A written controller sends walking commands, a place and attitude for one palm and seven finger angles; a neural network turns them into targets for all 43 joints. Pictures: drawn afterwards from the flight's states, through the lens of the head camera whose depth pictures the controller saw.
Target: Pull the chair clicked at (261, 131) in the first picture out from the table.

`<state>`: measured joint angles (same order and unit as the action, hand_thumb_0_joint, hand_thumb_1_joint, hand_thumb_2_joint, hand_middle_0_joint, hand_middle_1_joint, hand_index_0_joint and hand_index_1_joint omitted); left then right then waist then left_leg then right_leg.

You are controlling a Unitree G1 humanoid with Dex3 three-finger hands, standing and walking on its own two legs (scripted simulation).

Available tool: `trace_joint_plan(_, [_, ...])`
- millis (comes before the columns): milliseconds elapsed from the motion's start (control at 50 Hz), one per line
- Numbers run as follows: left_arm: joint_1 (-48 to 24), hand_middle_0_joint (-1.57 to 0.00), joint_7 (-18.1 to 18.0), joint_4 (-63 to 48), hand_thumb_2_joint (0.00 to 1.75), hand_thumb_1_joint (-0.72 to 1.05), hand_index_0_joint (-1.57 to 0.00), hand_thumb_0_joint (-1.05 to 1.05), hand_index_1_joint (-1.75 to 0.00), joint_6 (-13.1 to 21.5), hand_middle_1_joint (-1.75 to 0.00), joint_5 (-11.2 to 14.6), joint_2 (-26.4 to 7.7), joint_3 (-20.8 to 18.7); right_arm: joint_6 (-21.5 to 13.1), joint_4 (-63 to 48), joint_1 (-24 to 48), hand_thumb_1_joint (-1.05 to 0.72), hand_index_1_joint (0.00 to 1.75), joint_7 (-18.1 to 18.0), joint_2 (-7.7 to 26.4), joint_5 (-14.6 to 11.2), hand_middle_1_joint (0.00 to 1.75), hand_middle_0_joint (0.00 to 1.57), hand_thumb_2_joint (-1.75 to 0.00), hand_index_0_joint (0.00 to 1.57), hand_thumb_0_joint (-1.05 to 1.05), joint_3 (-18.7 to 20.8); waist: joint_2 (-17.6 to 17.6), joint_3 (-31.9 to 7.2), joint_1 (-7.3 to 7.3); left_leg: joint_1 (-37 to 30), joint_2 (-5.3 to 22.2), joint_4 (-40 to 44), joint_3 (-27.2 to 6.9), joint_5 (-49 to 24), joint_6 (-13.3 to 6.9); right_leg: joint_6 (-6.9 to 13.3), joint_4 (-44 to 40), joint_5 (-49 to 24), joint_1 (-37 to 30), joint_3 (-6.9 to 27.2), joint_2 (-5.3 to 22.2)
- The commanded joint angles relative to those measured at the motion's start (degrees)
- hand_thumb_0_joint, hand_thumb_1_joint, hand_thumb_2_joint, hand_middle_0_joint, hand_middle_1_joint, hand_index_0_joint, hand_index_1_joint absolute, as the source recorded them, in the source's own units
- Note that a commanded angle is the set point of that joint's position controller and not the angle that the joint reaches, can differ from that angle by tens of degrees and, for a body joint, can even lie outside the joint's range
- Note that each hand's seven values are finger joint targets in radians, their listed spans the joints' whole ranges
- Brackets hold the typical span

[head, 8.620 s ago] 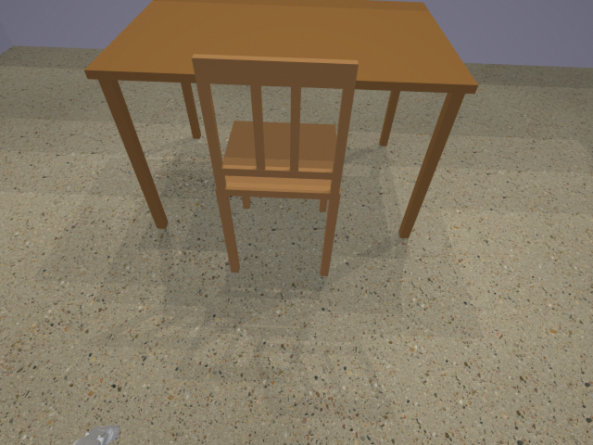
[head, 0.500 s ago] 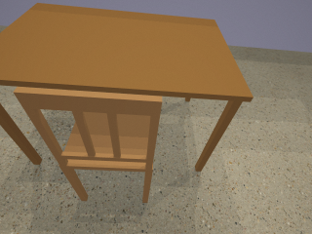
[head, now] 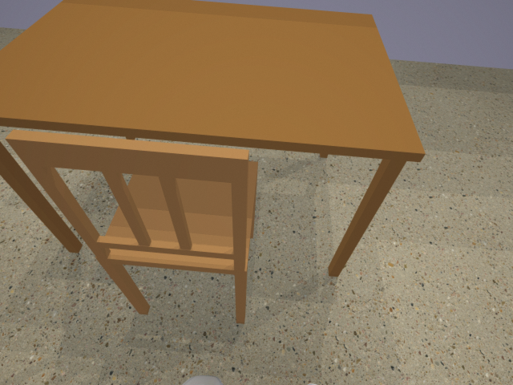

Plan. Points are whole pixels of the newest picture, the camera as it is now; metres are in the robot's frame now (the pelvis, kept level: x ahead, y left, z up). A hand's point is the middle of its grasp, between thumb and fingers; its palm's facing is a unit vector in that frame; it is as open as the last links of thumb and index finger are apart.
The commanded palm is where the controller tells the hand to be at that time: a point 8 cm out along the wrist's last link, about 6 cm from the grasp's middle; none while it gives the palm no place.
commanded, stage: come to a stop and stand still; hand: left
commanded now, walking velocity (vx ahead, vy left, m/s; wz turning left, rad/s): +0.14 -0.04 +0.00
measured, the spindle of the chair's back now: (130, 211) +0.44 +0.31 -0.08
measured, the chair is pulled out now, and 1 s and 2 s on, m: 0.00 0.00 0.00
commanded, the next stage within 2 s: look again from close up in 1.30 s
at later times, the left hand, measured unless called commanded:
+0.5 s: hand out of the picture -0.04 +0.19 -0.16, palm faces -0.02 -0.98 -0.17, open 7.4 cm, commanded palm none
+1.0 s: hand out of the picture -0.06 +0.10 -0.16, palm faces +0.04 -0.99 -0.13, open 7.4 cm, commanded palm none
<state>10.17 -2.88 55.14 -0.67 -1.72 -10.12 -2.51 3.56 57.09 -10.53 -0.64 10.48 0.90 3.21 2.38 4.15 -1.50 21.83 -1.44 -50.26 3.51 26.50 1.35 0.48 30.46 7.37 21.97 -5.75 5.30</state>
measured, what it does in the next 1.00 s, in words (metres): steps on the spot: left foot, then right foot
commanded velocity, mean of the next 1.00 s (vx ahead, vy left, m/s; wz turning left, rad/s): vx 0.04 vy -0.05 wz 0.00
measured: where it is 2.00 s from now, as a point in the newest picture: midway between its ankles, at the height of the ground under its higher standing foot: outside the picture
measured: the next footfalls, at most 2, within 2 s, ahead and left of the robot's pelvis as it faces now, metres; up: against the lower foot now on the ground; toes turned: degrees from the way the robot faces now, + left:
left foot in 0.06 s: +0.02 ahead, +0.09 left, +0.00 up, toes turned -1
right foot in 0.54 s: -0.01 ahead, -0.06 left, +0.00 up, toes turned -2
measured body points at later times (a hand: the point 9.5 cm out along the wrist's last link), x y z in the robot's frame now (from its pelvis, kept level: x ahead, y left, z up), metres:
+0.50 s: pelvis -0.03 +0.03 +0.01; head -0.02 +0.03 +0.46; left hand -0.04 +0.25 -0.15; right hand -0.09 -0.17 -0.15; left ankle +0.00 +0.11 -0.73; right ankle -0.08 -0.09 -0.71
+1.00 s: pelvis -0.02 -0.03 +0.01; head -0.03 -0.04 +0.46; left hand -0.07 +0.16 -0.15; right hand -0.04 -0.24 -0.15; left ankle +0.00 +0.11 -0.73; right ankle -0.07 -0.09 -0.73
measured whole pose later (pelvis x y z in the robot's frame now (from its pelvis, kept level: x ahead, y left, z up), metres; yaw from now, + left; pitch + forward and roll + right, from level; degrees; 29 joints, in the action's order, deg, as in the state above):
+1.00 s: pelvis -0.02 -0.03 +0.01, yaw -1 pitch -1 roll +1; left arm 22.1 -2.5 65.4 1.6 -0.1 -3.9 1.4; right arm 0.3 66.6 -16.5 -2.6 6.9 0.5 0.3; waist 0.2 0.3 0.0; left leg 10.8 2.0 -22.5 3.2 10.2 1.5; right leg 4.7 22.5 16.8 4.5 -1.9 -3.7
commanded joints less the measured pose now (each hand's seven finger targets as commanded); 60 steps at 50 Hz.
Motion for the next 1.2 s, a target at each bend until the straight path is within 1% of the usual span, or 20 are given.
trace_joint_plan(0, [0.17,-0.2,0.03,-3.43,0.9,0.9,-0.2,0.0,-0.3,-0.94,-0.3,-0.37,-10.56,-2.95,-1.54,0.63,-14.57,-0.9,0.3,0.57,0.6,-0.26,0.3,0.2,-0.9,0.2,0.0,0.05,6.57,-6.28,3.95,-18.94,0.33,20.99,0.61,-9.8,-1.47,5.36,-11.89,18.59,8.18,13.35,10.26])
trace_joint_plan(20, [0.36,-0.2,0.31,-3.54,0.9,0.9,-0.2,0.0,-0.3,-1.4,-0.3,-0.05,-8.08,-2.22,-2.01,1.15,-16.11,-0.9,0.3,0.24,1.73,-0.08,0.3,0.2,-0.9,0.2,0.0,-0.12,-0.05,-4.93,4.67,-21.39,1.44,27.8,-0.37,-8.79,-1.27,3.2,-5.81,23.06,10.98,10.4,5.87])
trace_joint_plan(40, [1.73,-0.2,0.56,-3.88,0.9,0.9,-0.2,0.0,-0.3,-1.7,-0.3,0.48,-4.2,-1.45,-2.49,0.35,-14.67,-0.9,0.3,-0.14,4.9,0.62,0.3,0.2,-0.9,0.2,0.0,0.22,-14.88,-2.47,4.42,-15.79,10.19,37.21,-13.29,2.8,-3.77,0.53,7.29,23.99,13.54,5.3,-1.22])
trace_joint_plan(60, [2.69,-0.2,0.68,-4.31,0.9,0.9,-0.2,0.0,-0.3,-1.91,-0.3,0.48,-2.69,-1.3,-2.34,-2.35,-10.79,-0.9,0.3,-0.39,7.83,1.01,0.3,0.2,-0.9,0.2,0.0,0.71,-22.2,1.42,3.46,-3.09,18.05,43.74,-22.78,9.86,-6.52,-1.1,18.03,22.3,10.43,3.41,-5.48])
trace_joint_plan(80, [3.12,-0.2,0.85,-3.58,0.9,0.9,-0.2,0.0,-0.3,-1.97,-0.3,0.37,-3.39,-1.51,-2.32,-3.72,-5.47,-0.9,0.3,-0.39,8.0,1.33,0.3,0.2,-0.9,0.2,0.0,0.23,-18.82,3.64,1.86,6.67,19.3,46.68,-24.11,15.3,-9.95,-0.2,23.72,17.77,5.63,7.34,-3.69])
trace_joint_plan(120, [7.24,-0.2,1.65,-0.33,0.9,0.9,-0.2,0.0,-0.3,-1.79,-0.3,-0.51,-3.47,-1.83,-3.51,-3.83,-1.44,-0.9,0.3,-0.74,5.29,1.02,0.3,0.2,-0.9,0.2,0.0,-0.72,-11.25,4.47,-1.38,6.8,15.46,45.34,-19.54,11.59,-8.34,-0.35,32.46,10.6,5.55,8.28,-4.57])
trace_joint_plan(140, [8.99,-0.2,1.98,0.52,0.9,0.9,-0.2,0.0,-0.3,-1.42,-0.3,-0.57,-2.86,-1.58,-4.05,-3.83,-2.53,-0.9,0.3,-0.81,5.33,0.86,0.3,0.2,-0.9,0.2,0.0,-0.76,-7.54,4.0,-1.02,3.36,14.38,43.77,-17.17,8.1,-8.18,-0.4,34.51,9.44,7.52,7.62,-4.95])
trace_joint_plan(180, [9.94,-0.2,2.28,1.55,0.9,0.9,-0.2,0.0,-0.3,-0.68,-0.3,-0.33,-2.55,-1.33,-5.02,-2.53,-5.74,-0.9,0.3,-1.16,4.72,0.58,0.3,0.2,-0.9,0.2,0.0,-0.81,-4.94,2.21,0.18,-3.58,14.09,42.04,-14.95,1.48,-8.85,-0.7,35.03,8.38,10.25,7.23,-4.67])
trace_joint_plan(280, [7.56,-0.2,2.22,0.87,0.9,0.9,-0.2,0.0,-0.3,0.23,-0.3,-0.06,-2.5,-0.77,-5.87,1.31,-14.12,-0.9,0.3,-1.89,3.41,0.78,0.3,0.2,-0.9,0.2,0.0,-0.99,-6.99,-0.97,3.8,-16.19,16.44,39.71,-17.09,-9.31,-10.93,-0.91,26.3,12.83,12.84,6.9,-2.77])
trace_joint_plan(340, [7.43,-0.2,1.99,1.73,0.9,0.9,-0.2,0.0,-0.3,-0.1,-0.3,0.21,-1.25,0.05,-5.69,3.12,-15.68,-0.9,0.3,-2.16,3.68,0.91,0.3,0.2,-0.9,0.2,0.0,-1.28,-7.27,-2.05,4.12,-16.17,16.86,38.54,-16.67,-17.69,-11.5,-0.81,17.44,16.8,6.66,6.34,-2.62])
trace_joint_plan(380, [8.04,-0.2,1.85,2.65,0.9,0.9,-0.2,0.0,-0.3,-0.29,-0.3,0.53,-0.54,0.5,-5.31,3.92,-15.13,-0.9,0.3,-2.13,4.11,0.92,0.3,0.2,-0.9,0.2,0.0,-1.41,-8.02,-2.8,3.93,-13.96,16.57,38.56,-17.12,-16.64,-11.64,-0.22,11.64,19.56,1.01,5.84,-3.14])
trace_joint_plan(460, [12.35,-0.2,1.38,5.75,0.9,0.9,-0.2,0.0,-0.3,-0.03,-0.3,0.79,0.3,0.86,-4.63,5.63,-13.34,-0.9,0.3,-1.67,4.1,0.36,0.3,0.2,-0.9,0.2,0.0,-1.11,-6.77,-4.02,1.75,-7.83,13.69,37.36,-15.36,-8.0,-9.18,0.49,-2.07,12.99,-10.25,5.09,-4.11])
trace_joint_plan(500, [14.52,-0.2,0.83,7.21,0.9,0.9,-0.2,0.0,-0.3,0.68,-0.3,0.94,-0.59,0.88,-4.48,6.33,-12.47,-0.9,0.3,-1.38,1.9,-0.23,0.3,0.2,-0.9,0.2,0.0,-1.55,-2.19,-2.89,0.85,-1.67,9.09,34.51,-11.29,-4.34,-4.92,1.38,-10.35,7.4,-17.74,8.75,-1.76])
trace_joint_plan(540, [13.91,-0.2,0.63,7.76,0.9,0.9,-0.2,0.0,-0.3,1.22,-0.3,1.31,-1.52,1.39,-4.34,6.81,-12.23,-0.9,0.3,-1.16,-0.64,-0.4,0.3,0.2,-0.9,0.2,0.0,-2.35,1.35,0.24,1.55,-4.57,4.16,30.05,-5.63,-8.6,-2.41,3.77,-14.06,13.32,-10.59,13.49,3.02])
trace_joint_plan(560, [12.45,-0.2,0.64,7.74,0.9,0.9,-0.2,0.0,-0.3,1.43,-0.3,1.51,-1.9,1.69,-4.25,7.43,-12.97,-0.9,0.3,-1.0,-1.46,-0.25,0.3,0.2,-0.9,0.2,0.0,-2.6,1.1,1.19,2.43,-7.3,3.93,29.83,-5.27,-10.81,-2.31,4.02,-14.96,14.62,-6.88,13.41,3.18])
trace_joint_plan(580, [12.33,-0.2,0.62,8.18,0.9,0.9,-0.2,0.0,-0.3,2.02,-0.3,1.61,-1.06,1.95,-4.03,8.08,-13.08,-0.9,0.3,-1.1,-1.57,-0.05,0.3,0.2,-0.9,0.2,0.0,-2.7,5.13,0.99,2.57,-9.91,4.32,28.63,-4.8,-14.61,-2.34,3.73,-15.36,12.69,-5.46,13.49,1.88])
trace_joint_plan(600, [11.9,-0.2,0.55,8.17,0.9,0.9,-0.2,0.0,-0.3,2.19,-0.3,1.61,-0.46,2.17,-3.97,8.57,-13.75,-0.9,0.3,-1.13,-1.25,-0.03,0.3,0.2,-0.9,0.2,0.0,-2.64,5.85,2.27,2.84,-11.04,4.81,28.36,-4.76,-16.18,-2.33,3.53,-15.57,11.68,-4.3,12.83,1.5])
trace_joint_plan(660, [12.85,-0.2,0.47,8.4,0.9,0.9,-0.2,0.0,-0.3,2.26,-0.3,1.58,-0.09,2.45,-4.09,9.73,-14.37,-0.9,0.3,-1.17,-1.09,-0.15,0.3,0.2,-0.9,0.2,0.0,-2.83,-0.66,3.53,2.63,-11.82,5.9,30.03,-5.2,-18.25,-2.49,2.96,-14.35,7.97,-4.56,11.5,0.2])
trace_joint_plan(700, [14.25,-0.2,0.4,8.77,0.9,0.9,-0.2,0.0,-0.3,2.52,-0.3,1.64,-0.04,2.46,-4.28,9.85,-13.65,-0.9,0.3,-1.31,-1.24,-0.27,0.3,0.2,-0.9,0.2,0.0,-3.0,-2.45,2.87,2.14,-12.15,6.21,30.24,-5.06,-19.33,-2.43,2.74,-13.89,4.72,-6.13,11.44,0.14])
trace_joint_plan(1180, [18.78,-0.2,-0.3,9.52,0.9,0.9,-0.2,0.0,-0.3,2.78,-0.3,1.16,-0.6,2.07,-3.49,7.89,-8.43,-0.9,0.3,-2.16,-0.1,-0.58,0.3,0.2,-0.9,0.2,0.0,-2.82,-0.53,2.02,1.52,-13.82,6.14,27.38,-2.33,-19.65,-1.13,-1.18,-14.46,-15.31,-10.62,12.45,0.94])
